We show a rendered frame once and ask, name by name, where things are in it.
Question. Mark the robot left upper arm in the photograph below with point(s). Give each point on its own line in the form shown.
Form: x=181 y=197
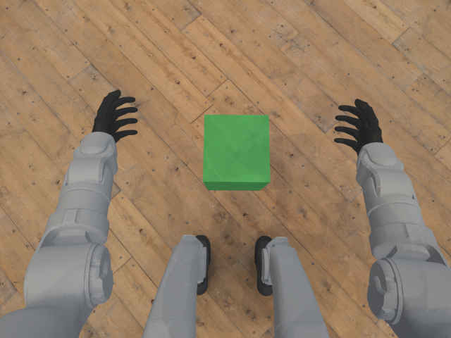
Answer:
x=64 y=284

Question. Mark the robot right forearm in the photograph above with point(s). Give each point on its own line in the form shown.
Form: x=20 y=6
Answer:
x=397 y=226

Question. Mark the carton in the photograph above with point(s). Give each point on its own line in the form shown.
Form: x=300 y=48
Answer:
x=236 y=152

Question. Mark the robot right thigh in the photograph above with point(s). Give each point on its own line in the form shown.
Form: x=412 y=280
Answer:
x=296 y=311

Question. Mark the robot thigh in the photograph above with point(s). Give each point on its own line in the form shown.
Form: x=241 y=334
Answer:
x=173 y=312
x=296 y=311

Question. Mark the robot right upper arm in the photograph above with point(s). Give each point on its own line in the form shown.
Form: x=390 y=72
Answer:
x=413 y=297

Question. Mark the robot left forearm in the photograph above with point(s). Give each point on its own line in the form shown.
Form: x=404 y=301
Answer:
x=83 y=203

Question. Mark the robot left hand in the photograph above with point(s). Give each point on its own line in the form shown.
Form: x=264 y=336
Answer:
x=106 y=119

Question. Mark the robot right hand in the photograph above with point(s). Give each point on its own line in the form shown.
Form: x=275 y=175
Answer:
x=367 y=131

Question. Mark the robot left thigh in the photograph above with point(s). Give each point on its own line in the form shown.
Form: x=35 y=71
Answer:
x=173 y=312

